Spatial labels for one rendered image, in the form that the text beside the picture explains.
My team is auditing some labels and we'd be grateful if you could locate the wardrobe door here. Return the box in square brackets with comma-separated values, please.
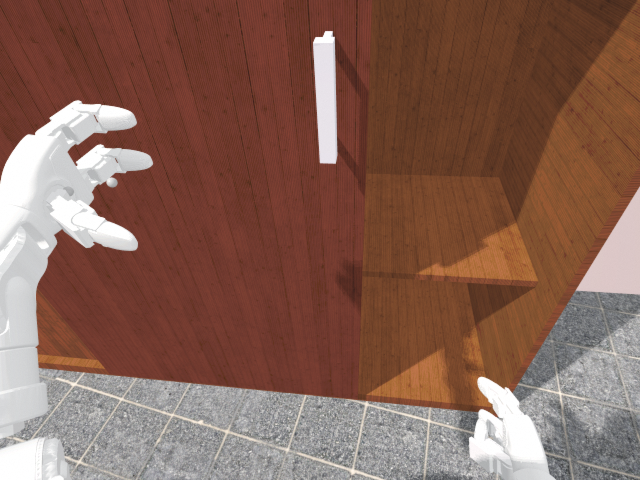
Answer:
[0, 0, 372, 399]
[35, 288, 98, 360]

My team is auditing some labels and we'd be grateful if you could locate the left robot forearm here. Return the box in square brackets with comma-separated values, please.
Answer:
[0, 203, 57, 439]

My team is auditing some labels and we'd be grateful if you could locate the handle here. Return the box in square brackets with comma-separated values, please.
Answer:
[313, 31, 337, 164]

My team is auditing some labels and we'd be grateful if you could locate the right robot hand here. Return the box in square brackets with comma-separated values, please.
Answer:
[469, 377, 549, 480]

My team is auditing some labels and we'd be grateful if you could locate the left robot upper arm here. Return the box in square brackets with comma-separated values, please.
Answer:
[0, 437, 71, 480]

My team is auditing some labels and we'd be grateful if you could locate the left robot hand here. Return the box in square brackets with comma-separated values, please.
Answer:
[0, 101, 153, 251]

